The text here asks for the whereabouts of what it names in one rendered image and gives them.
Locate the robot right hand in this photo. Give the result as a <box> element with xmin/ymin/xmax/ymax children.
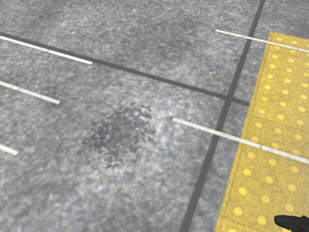
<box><xmin>274</xmin><ymin>215</ymin><xmax>309</xmax><ymax>232</ymax></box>

